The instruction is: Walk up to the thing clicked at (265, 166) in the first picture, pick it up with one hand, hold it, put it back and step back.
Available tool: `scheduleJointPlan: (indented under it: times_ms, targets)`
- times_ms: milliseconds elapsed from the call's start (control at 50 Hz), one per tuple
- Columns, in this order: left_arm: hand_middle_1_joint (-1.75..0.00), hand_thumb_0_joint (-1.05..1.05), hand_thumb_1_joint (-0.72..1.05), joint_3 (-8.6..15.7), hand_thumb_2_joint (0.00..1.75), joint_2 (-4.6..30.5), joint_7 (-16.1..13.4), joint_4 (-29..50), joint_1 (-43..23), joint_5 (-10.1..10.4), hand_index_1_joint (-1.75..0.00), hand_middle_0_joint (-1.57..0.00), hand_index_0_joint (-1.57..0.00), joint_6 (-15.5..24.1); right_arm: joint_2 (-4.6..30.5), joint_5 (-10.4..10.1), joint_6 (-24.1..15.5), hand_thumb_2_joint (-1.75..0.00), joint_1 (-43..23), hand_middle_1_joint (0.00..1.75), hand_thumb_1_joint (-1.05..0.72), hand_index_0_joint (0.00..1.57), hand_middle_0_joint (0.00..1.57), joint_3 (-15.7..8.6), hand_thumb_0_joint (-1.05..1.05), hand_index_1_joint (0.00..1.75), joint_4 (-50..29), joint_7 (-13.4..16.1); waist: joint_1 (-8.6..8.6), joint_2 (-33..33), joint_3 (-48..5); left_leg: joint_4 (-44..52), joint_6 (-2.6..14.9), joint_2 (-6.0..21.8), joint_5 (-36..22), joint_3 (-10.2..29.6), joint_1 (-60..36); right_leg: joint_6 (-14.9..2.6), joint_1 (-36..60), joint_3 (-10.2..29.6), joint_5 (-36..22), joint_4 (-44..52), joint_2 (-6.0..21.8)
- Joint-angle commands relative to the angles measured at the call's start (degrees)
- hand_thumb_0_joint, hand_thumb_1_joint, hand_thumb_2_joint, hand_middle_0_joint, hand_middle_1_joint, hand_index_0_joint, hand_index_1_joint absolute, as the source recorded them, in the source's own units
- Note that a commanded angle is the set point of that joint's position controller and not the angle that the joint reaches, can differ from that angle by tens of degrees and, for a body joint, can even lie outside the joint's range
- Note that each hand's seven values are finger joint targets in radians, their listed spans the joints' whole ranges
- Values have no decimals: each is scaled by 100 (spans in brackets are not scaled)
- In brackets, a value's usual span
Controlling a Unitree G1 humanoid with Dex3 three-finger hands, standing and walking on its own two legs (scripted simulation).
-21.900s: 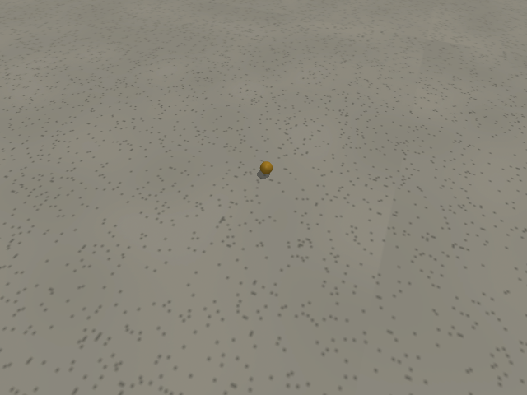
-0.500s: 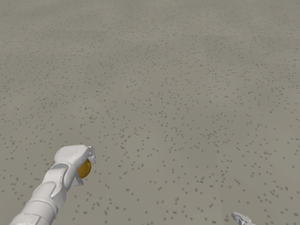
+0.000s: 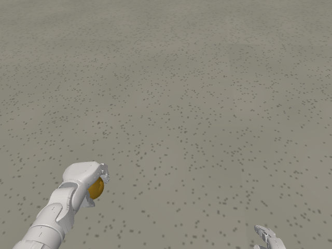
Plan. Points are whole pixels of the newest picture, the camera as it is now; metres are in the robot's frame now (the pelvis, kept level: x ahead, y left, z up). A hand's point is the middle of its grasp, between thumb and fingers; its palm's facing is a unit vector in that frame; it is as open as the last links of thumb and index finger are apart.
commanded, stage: hold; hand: left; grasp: from above
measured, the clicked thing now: (90, 186) +0.31 +0.22 -0.05
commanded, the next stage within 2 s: crouch in 0.74 s
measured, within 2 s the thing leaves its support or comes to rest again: neither
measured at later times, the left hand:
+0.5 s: hand (90, 190) +0.29 +0.21 -0.03, palm faces -0.46 -0.06 -0.89, open 8.6 cm
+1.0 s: hand (89, 185) +0.31 +0.22 -0.04, palm faces -0.45 -0.06 -0.89, open 8.6 cm
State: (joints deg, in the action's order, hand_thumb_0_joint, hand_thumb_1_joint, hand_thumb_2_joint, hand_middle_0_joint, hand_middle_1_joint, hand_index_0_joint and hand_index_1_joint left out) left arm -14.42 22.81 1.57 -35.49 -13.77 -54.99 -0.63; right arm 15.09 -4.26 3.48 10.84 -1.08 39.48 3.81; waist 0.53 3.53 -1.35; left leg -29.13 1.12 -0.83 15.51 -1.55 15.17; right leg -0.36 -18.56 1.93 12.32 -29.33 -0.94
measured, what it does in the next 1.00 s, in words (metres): stands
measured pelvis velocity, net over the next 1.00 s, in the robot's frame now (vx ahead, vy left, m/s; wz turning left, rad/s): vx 0.02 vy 0.00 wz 0.01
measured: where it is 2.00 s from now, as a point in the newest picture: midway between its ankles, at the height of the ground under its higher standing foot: outside the picture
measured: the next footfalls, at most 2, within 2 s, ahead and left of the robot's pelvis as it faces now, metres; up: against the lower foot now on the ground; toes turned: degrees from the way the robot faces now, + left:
none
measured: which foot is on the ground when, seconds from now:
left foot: down 0.00-1.00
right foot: down 0.00-1.00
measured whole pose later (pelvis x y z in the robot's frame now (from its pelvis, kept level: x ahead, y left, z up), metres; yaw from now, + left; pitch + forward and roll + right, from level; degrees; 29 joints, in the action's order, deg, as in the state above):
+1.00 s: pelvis +0.02 +0.00 +0.00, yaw +0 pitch +2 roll +0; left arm -14.0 22.5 1.1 -34.8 -13.1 -55.9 -0.5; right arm 14.5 -4.5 4.7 10.1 -1.4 39.4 3.8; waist 0.6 3.3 -0.9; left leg -26.2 1.1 -0.9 15.5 -1.2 12.8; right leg -0.4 -16.2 1.6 12.6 -26.8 -0.9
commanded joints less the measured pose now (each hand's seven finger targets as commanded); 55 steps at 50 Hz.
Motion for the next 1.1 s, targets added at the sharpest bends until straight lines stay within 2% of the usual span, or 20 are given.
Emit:
scheduleJointPlan:
  times_ms: [0,40,80,200,220,240,380,460,480,540,640,680,740,780,800,820,840,880,980,1080]
  targets:
    - [-88,0,61,598,68,1194,-151,1122,-1877,7,-79,-86,-95,-7,655,-30,-252,-90,-567,30,-91,20,20,-199,0,30,-809,57,-4,-266,-1269,471,25,-39,-953,28,-405,-61,595,-37,-552,483,-63]
    - [-87,0,61,685,68,1262,-151,1198,-1861,11,-78,-86,-94,-4,666,-32,-252,-90,-581,30,-91,20,20,-200,0,30,-826,64,28,-267,-1258,507,12,-26,-929,45,-435,-66,612,-45,-508,507,-73]
    - [-88,0,62,597,67,1191,-106,1247,-1918,65,-79,-85,-95,7,666,-28,-257,-90,-593,30,-91,20,20,-187,0,30,-824,67,-22,-295,-1267,525,15,3,-954,67,-481,-69,617,-55,-537,508,-85]
    - [-88,0,62,675,66,1231,-68,1262,-1807,80,-78,-86,-96,1,635,-38,-242,-90,-676,30,-91,20,20,-180,0,30,-854,85,63,-341,-1231,574,30,-45,-1010,37,-533,-55,722,-56,-579,594,-58]
    - [-87,0,62,703,67,1263,-63,1274,-1790,89,-78,-87,-96,4,661,-35,-244,-90,-651,30,-91,20,20,-179,0,30,-853,84,9,-383,-1224,570,37,-38,-989,38,-542,-51,694,-41,-575,606,-53]
    - [-86,0,61,710,65,1248,-34,1259,-1646,129,-77,-86,-95,1,631,-43,-243,-90,-692,30,-91,20,20,-171,0,30,-866,84,95,-377,-1161,605,30,-33,-976,43,-513,-54,743,-57,-540,617,-58]
    - [-84,0,63,640,64,1190,-2,1329,-1728,56,-75,-88,-96,48,600,-40,-232,-90,-685,30,-91,20,20,-166,0,30,-874,90,37,-414,-1182,595,41,-72,-945,13,-542,-37,720,-25,-538,653,-32]
    - [-84,0,66,728,63,1280,-80,1535,-1874,61,-74,-89,-99,73,634,-24,-225,-90,-666,30,-91,20,20,-189,0,30,-825,98,27,-222,-1439,549,15,-57,-1271,23,-733,-57,782,-44,-848,578,-53]
    - [-83,0,65,647,61,1187,-103,1478,-1868,23,-73,-89,-98,59,609,-24,-226,-90,-688,30,-91,20,20,-185,0,30,-806,100,5,-255,-1438,545,11,-52,-1333,30,-760,-51,797,-55,-916,558,-62]
    - [-82,0,67,797,61,1292,-213,1387,-1765,-17,-73,-91,-100,14,602,-35,-204,-90,-662,30,-91,20,20,-184,0,30,-784,100,39,-366,-1385,518,38,-90,-1278,0,-657,-24,811,-34,-919,614,-27]
    - [-81,0,68,725,65,1263,-197,1351,-1783,-32,-73,-93,-101,-36,602,-36,-167,-90,-687,30,-91,20,20,-218,0,30,-750,82,45,-311,-1361,542,24,-76,-1412,3,-694,-40,859,-53,-1043,595,-29]
    - [-82,0,68,605,62,1126,-145,1364,-1733,-60,-73,-91,-101,-37,599,-40,-173,-90,-646,30,-91,20,20,-235,0,30,-752,70,45,-319,-1425,546,19,-63,-1498,17,-734,-50,892,-64,-1117,584,-42]
    - [-80,0,69,697,63,1173,-140,1277,-1565,-9,-72,-93,-102,-64,605,-47,-162,-90,-623,30,-91,20,20,-245,0,30,-755,69,73,-309,-1404,538,15,-66,-1624,7,-742,-51,927,-81,-1251,573,-48]
    - [-79,0,70,626,64,1140,-121,1229,-1641,-10,-71,-95,-103,-64,621,-47,-155,-90,-597,30,-91,20,20,-255,0,30,-754,65,13,-339,-1373,535,8,-45,-1693,18,-769,-64,914,-86,-1314,560,-60]
    - [-79,0,71,583,62,1152,-109,1330,-1787,-30,-71,-94,-103,-49,625,-48,-154,-90,-583,30,-90,20,20,-252,0,30,-739,63,-1,-302,-1425,520,5,-32,-1767,28,-786,-71,907,-100,-1378,528,-65]
    - [-87,0,74,681,64,1255,-122,1284,-1836,-34,-75,-90,-103,-40,630,-47,-144,-91,-561,30,-90,20,20,-260,0,30,-733,70,30,-295,-1454,521,5,-37,-1822,33,-800,-68,930,-105,-1429,530,-67]
    - [-86,0,66,721,62,1276,-126,1156,-1721,-60,-72,-82,-95,-38,635,-47,-140,-89,-544,30,-88,20,20,-246,0,30,-741,67,40,-389,-1373,511,12,-38,-1794,41,-721,-65,931,-112,-1405,535,-63]
    - [-81,0,64,577,61,1029,-131,1130,-1513,-44,-72,-88,-98,-6,601,-53,-129,-90,-549,30,-90,20,20,-252,0,30,-793,53,30,-444,-1301,510,24,-64,-1717,26,-682,-57,897,-98,-1375,549,-47]
    - [-80,0,61,583,59,928,-424,642,-1314,-197,-71,-87,-96,87,637,-20,-78,-90,-438,30,-90,20,20,-286,0,30,-772,17,-67,-604,-1125,343,-1,-54,-1783,42,-466,-68,678,-146,-1396,407,-48]
    - [-78,0,60,613,52,931,-1034,112,-2012,-445,-68,-84,-94,233,693,85,-30,-90,-212,30,-90,20,20,-344,0,30,-583,-59,-213,-453,-1270,-305,-46,-55,-1582,55,147,-78,-45,-165,-1221,-192,-51]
